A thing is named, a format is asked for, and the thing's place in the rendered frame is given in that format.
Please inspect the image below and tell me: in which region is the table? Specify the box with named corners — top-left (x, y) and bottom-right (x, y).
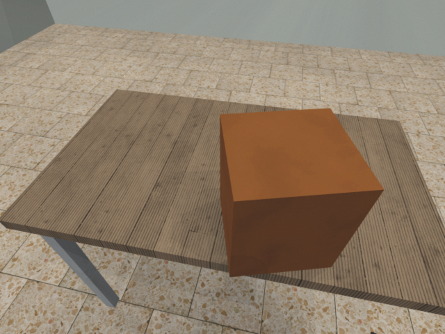
top-left (0, 89), bottom-right (445, 316)

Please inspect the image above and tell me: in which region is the carton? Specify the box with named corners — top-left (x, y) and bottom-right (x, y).
top-left (220, 108), bottom-right (384, 277)

